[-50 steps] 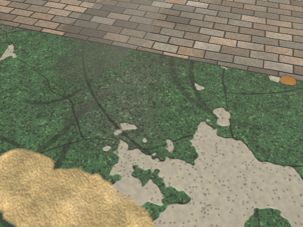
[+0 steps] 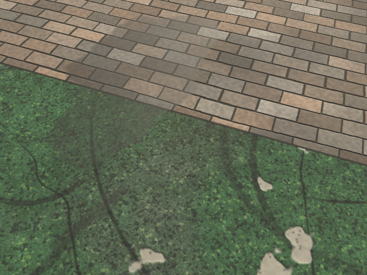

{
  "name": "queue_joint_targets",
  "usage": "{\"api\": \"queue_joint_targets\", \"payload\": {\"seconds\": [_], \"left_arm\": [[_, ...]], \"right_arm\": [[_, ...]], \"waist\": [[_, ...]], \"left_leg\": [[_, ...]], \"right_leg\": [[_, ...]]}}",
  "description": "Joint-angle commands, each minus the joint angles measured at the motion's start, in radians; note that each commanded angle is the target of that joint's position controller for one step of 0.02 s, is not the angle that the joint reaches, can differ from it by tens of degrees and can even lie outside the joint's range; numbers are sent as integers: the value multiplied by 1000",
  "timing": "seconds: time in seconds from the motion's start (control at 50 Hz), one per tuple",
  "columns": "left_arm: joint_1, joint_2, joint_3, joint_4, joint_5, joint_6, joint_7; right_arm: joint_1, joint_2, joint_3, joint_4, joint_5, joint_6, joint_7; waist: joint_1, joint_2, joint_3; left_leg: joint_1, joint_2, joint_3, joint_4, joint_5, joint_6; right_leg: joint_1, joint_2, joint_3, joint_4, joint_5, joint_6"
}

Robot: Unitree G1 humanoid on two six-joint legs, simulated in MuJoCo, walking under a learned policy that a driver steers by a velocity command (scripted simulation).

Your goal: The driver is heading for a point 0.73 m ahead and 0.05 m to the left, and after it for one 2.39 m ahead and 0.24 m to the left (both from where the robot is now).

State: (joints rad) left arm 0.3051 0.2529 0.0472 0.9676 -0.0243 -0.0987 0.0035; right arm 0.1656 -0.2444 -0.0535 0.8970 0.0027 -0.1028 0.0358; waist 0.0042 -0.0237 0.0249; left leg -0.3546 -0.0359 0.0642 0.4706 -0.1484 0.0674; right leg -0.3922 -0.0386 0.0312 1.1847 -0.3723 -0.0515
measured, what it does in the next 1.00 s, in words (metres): walks ahead: right foot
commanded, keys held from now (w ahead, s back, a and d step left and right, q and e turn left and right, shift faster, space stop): w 0.52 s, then w+q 0.48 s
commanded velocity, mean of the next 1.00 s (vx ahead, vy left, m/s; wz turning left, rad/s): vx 0.50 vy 0.00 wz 0.17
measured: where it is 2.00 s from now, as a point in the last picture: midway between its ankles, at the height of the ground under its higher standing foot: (158, 130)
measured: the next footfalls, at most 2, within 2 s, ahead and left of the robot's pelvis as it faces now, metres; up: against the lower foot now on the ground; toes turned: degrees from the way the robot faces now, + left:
right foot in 0.44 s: +0.42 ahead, -0.15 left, +0.00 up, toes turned -3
left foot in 1.02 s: +0.69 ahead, +0.11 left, +0.00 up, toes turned +16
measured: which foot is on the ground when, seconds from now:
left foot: down 0.00-0.46, up 0.48-1.00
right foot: up 0.00-0.42, down 0.44-1.00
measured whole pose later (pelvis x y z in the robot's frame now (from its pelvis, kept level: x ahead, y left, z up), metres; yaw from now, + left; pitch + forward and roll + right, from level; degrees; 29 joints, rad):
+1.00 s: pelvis +0.54 -0.02 -0.01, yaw +12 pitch +2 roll -1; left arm 0.33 0.25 0.07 0.99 -0.01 -0.06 0.03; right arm 0.06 -0.22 -0.06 0.82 0.02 -0.05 0.06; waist 0.04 0.01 0.02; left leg -0.56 0.03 0.07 0.61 -0.11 0.11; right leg 0.12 -0.03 -0.26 0.32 -0.45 0.03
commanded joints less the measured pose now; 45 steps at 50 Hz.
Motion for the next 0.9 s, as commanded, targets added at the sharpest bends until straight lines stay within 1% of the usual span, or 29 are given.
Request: {"api": "queue_joint_targets", "payload": {"seconds": [0.02, 0.04, 0.06, 0.1, 0.14, 0.18, 0.22, 0.28, 0.32, 0.36, 0.38, 0.4, 0.42, 0.44, 0.46, 0.48, 0.5, 0.52, 0.54, 0.56, 0.58, 0.6, 0.62, 0.66, 0.72, 0.78, 0.84, 0.88, 0.9], "left_arm": [[26, 70, 27, -58, 5, 2, 8], [32, 55, 27, -57, 6, 12, 10], [12, 55, 29, -66, 8, 18, 12], [-67, 62, 33, -94, 17, 23, 15], [-136, 57, 33, -116, 21, 21, 12], [-198, 45, 29, -133, 18, 17, 5], [-268, 35, 22, -151, 15, 12, -2], [-355, 34, 15, -179, 7, 8, -16], [-399, 37, 12, -202, 4, 1, -30], [-402, 51, 13, -215, 2, -6, -42], [-373, 66, 18, -211, 1, -9, -45], [-310, 89, 30, -196, 3, -11, -45], [-175, 123, 50, -154, 6, -11, -41], [15, 182, 74, -102, 14, -10, -32], [155, 283, 99, -74, 30, -5, -27], [162, 221, 77, -69, 22, -2, -29], [78, 163, 57, -81, 15, -4, -28], [-15, 129, 45, -105, 15, -3, -27], [-84, 96, 35, -113, 23, -5, -30], [-118, 68, 27, -114, 32, -12, -33], [-127, 59, 25, -106, 37, -15, -36], [-115, 63, 27, -94, 37, -20, -35], [-100, 76, 31, -82, 40, -24, -30], [-71, 101, 38, -64, 45, -27, -17], [-48, 108, 39, -52, 45, -24, -1], [-38, 114, 37, -47, 40, -22, 11], [25, 123, 40, -21, 33, -10, 19], [54, 132, 45, -9, 26, 5, 21], [59, 139, 48, -6, 23, 13, 22]], "right_arm": [[36, -73, -12, -24, -13, -14, 3], [53, -82, -14, -12, -9, -16, 0], [68, -100, -18, -3, -8, -18, -5], [102, -126, -24, 11, -8, -15, -18], [135, -129, -23, 24, -5, -7, -30], [160, -131, -21, 32, -1, -2, -36], [194, -137, -21, 46, 5, 0, -39], [247, -143, -23, 74, 10, 9, -40], [271, -147, -27, 91, 11, 20, -43], [266, -158, -34, 98, 14, 29, -47], [252, -165, -37, 97, 15, 33, -49], [228, -175, -40, 91, 16, 36, -50], [203, -167, -36, 85, 16, 41, -50], [195, -138, -23, 69, 7, 41, -49], [306, -30, 10, 56, 0, 23, -39], [301, -36, 13, 70, 9, -3, -32], [211, -130, -13, 45, 37, -20, -27], [139, -141, -15, 24, 45, -25, -30], [109, -129, -19, 24, 36, -19, -37], [126, -115, -27, 32, 29, -2, -43], [154, -89, -26, 42, 29, 16, -45], [172, -65, -25, 50, 31, 30, -46], [169, -59, -26, 48, 32, 40, -48], [115, -67, -33, 27, 29, 49, -52], [48, -67, -40, 4, 21, 45, -44], [-39, -51, -33, -26, 16, 41, -27], [-132, -29, -20, -71, 14, 41, -10], [-181, -25, -15, -106, 16, 42, 2], [-198, -26, -14, -124, 17, 42, 9]], "waist": [[11, 94, -75], [18, 94, -62], [20, 88, -43], [6, 70, -13], [-11, 68, 0], [-29, 76, 11], [-53, 77, 26], [-83, 78, 53], [-91, 81, 68], [-73, 94, 63], [-51, 104, 44], [-11, 119, 3], [60, 114, -75], [132, 74, -205], [113, -150, -366], [114, -218, -434], [105, -160, -289], [77, -93, -182], [45, -31, -108], [9, -44, -76], [-12, -63, -64], [-20, -63, -53], [-25, -60, -36], [-19, -42, -5], [-6, -33, 8], [19, -29, 31], [57, -11, 69], [72, -6, 84], [72, -10, 87]], "left_leg": [[204, 264, -315, -291, 118, 164], [180, 258, -283, -311, 145, 172], [168, 256, -259, -328, 166, 177], [184, 258, -232, -348, 200, 180], [215, 247, -201, -355, 218, 165], [226, 225, -161, -359, 214, 143], [246, 217, -137, -362, 196, 131], [328, 242, -135, -340, 181, 131], [397, 274, -141, -306, 203, 130], [446, 301, -148, -260, 271, 117], [456, 305, -145, -227, 347, 107], [451, 295, -132, -160, 503, 94], [418, 253, -96, -9, 642, 72], [262, 198, -57, 233, 551, 40], [-158, 38, -9, 648, 126, -37], [-313, -18, -154, 820, -412, -34], [-403, 48, -185, 891, -375, -13], [-400, 105, -151, 860, -280, -2], [-357, 144, -136, 795, -206, -3], [-291, 176, -145, 738, -156, -2], [-237, 186, -149, 711, -130, -5], [-220, 187, -149, 696, -115, -9], [-235, 185, -156, 679, -86, -14], [-314, 179, -186, 611, 2, -23], [-377, 155, -204, 469, 155, -31], [-352, 142, -143, 322, 264, -32], [-389, 139, -102, 230, 261, -22], [-425, 133, -74, 191, 202, -11], [-432, 127, -56, 178, 158, -3]], "right_leg": [[-190, -109, 47, -12, 107, -4], [-189, -114, 38, -39, 116, 2], [-212, -119, 34, -71, 143, 11], [-289, -125, 29, -166, 230, 31], [-332, -121, 23, -275, 332, 43], [-319, -104, 7, -395, 425, 43], [-297, -82, -14, -497, 482, 41], [-307, -62, -27, -588, 469, 37], [-326, -54, -27, -629, 421, 23], [-299, -43, -30, -660, 351, -1], [-242, -27, -41, -674, 318, -16], [-132, 4, -67, -684, 296, -33], [56, 39, -95, -705, 310, -58], [355, -32, -16, -670, 341, -106], [776, -297, 419, -706, 216, -261], [827, -369, 701, -863, 141, -298], [709, -332, 574, -879, 101, -241], [548, -295, 430, -902, 151, -206], [397, -260, 321, -943, 214, -185], [301, -224, 238, -980, 247, -161], [241, -207, 190, -1012, 254, -153], [207, -200, 148, -1035, 278, -156], [192, -197, 108, -1053, 305, -159], [208, -201, 55, -1073, 351, -157], [261, -196, -25, -1080, 404, -135], [279, -183, -108, -1095, 413, -108], [379, -212, -151, -1079, 452, -102], [467, -238, -171, -1040, 505, -100], [502, -251, -180, -1014, 549, -97]]}}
